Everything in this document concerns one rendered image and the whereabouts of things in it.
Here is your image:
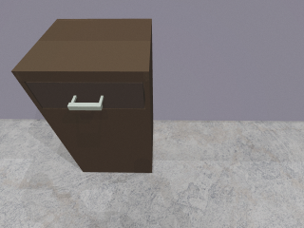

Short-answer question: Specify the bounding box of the handle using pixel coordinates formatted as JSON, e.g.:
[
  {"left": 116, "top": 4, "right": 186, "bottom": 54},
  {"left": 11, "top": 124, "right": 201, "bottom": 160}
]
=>
[{"left": 67, "top": 95, "right": 104, "bottom": 111}]

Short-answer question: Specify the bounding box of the drawer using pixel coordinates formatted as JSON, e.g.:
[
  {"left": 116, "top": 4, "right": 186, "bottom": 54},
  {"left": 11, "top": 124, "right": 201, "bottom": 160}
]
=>
[{"left": 26, "top": 82, "right": 145, "bottom": 109}]

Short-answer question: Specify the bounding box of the cabinet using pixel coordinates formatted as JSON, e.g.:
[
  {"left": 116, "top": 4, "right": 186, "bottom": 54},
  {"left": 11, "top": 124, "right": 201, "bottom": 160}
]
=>
[{"left": 11, "top": 18, "right": 154, "bottom": 173}]

